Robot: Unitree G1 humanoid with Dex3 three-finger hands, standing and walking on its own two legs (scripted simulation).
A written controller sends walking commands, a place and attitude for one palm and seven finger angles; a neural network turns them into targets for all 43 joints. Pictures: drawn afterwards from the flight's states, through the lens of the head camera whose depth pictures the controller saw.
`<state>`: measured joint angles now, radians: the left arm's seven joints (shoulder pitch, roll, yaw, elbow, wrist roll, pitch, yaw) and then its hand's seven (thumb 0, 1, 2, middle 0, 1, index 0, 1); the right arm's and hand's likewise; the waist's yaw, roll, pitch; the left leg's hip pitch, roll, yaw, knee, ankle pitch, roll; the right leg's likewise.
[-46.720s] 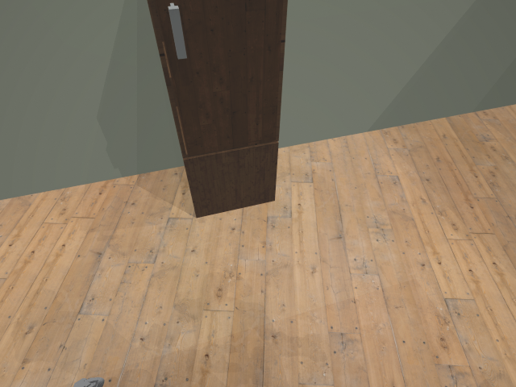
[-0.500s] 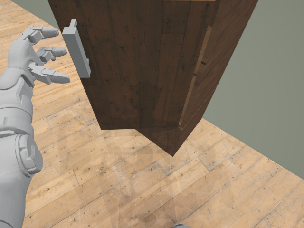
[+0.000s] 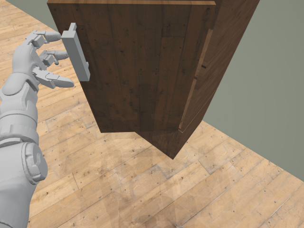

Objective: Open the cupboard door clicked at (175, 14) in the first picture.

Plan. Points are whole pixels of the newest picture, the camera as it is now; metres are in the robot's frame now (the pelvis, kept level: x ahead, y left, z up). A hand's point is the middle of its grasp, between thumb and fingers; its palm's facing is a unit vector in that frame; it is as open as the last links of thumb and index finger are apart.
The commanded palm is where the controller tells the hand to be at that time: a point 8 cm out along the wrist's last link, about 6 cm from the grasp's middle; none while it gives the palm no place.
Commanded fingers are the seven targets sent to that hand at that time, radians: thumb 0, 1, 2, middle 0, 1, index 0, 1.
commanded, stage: move the hooked fingers beside the handle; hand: left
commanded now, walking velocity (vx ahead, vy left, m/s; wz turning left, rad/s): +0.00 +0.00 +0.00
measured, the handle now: (79, 53) +0.53 +0.16 +0.15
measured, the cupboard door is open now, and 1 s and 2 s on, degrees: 41 40 41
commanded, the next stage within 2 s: slide the fingers in behind the handle in 0.32 s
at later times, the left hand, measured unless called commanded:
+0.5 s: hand (57, 63) +0.48 +0.20 +0.16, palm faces -0.01 -1.00 +0.01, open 13.9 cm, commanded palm +0.46 +0.25 +0.16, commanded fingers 0.00 -0.50 0.30 -0.30 -1.20 -0.30 -1.20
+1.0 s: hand (69, 63) +0.49 +0.18 +0.16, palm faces -0.02 -1.00 +0.00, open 14.0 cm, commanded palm +0.47 +0.22 +0.16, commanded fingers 0.00 -0.50 0.30 -0.30 -1.20 -0.30 -1.20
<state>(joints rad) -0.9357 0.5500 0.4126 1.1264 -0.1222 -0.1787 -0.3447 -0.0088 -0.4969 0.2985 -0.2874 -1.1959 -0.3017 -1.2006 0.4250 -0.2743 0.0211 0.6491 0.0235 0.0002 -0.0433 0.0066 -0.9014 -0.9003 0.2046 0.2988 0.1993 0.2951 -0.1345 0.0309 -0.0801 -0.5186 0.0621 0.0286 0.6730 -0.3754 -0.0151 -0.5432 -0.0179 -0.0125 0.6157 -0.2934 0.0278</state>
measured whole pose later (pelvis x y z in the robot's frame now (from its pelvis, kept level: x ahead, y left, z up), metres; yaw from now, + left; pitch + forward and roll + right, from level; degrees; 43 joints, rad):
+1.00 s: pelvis -0.01 +0.00 +0.00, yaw +1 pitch +12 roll -1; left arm -1.01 0.49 0.34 1.17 -0.12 -0.19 -0.25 -0.01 -0.50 0.30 -0.30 -1.21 -0.30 -1.20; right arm 0.43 -0.27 0.02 0.67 0.02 -0.04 -0.04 0.01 -0.90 -0.90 0.20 0.30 0.20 0.30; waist -0.14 0.03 -0.07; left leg -0.55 0.05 0.02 0.70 -0.37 -0.01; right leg -0.57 -0.03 -0.02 0.64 -0.29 0.03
